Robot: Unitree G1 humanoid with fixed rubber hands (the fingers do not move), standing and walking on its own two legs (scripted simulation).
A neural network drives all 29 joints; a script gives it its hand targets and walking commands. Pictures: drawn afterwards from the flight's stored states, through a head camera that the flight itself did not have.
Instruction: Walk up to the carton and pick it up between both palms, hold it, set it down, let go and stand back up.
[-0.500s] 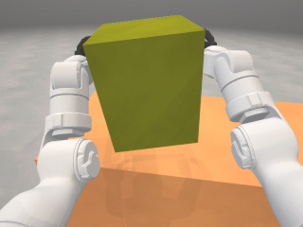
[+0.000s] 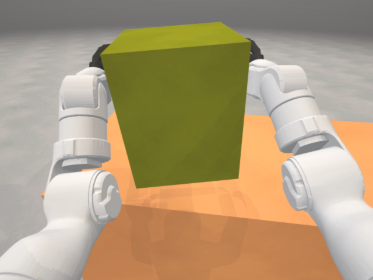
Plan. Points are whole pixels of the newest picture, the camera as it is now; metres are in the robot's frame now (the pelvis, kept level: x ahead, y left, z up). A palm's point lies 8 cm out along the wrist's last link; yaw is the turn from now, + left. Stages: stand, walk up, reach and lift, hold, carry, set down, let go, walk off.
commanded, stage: hold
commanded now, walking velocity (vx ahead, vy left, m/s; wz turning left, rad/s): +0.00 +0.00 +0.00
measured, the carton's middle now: (179, 102) +0.36 -0.01 +0.29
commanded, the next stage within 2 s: none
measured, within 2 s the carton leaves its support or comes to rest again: neither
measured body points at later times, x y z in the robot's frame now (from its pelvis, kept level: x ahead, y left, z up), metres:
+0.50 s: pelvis +0.01 +0.00 +0.00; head -0.10 +0.02 +0.44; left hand +0.39 +0.14 +0.33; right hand +0.38 -0.16 +0.35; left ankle +0.00 +0.14 -0.75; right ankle +0.02 -0.12 -0.75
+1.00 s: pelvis +0.00 +0.00 +0.00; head -0.10 +0.02 +0.44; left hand +0.39 +0.14 +0.34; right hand +0.37 -0.16 +0.36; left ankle +0.00 +0.14 -0.75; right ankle +0.02 -0.12 -0.75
